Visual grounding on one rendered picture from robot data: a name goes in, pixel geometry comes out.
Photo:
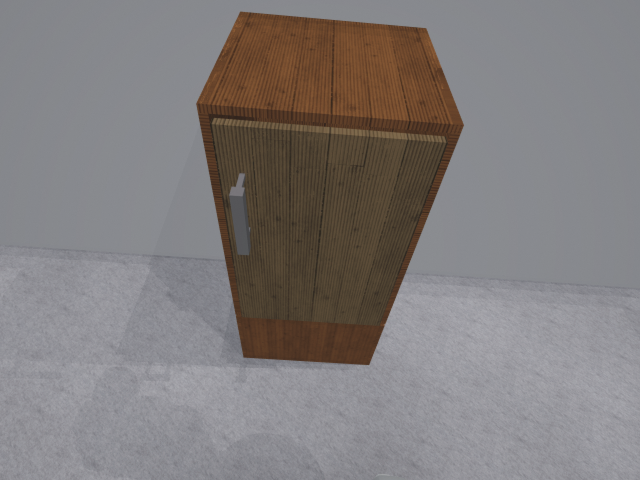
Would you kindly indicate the cupboard door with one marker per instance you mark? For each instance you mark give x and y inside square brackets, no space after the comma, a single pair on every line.
[332,213]

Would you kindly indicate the handle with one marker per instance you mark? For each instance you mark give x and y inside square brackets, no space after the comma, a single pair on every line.
[240,217]

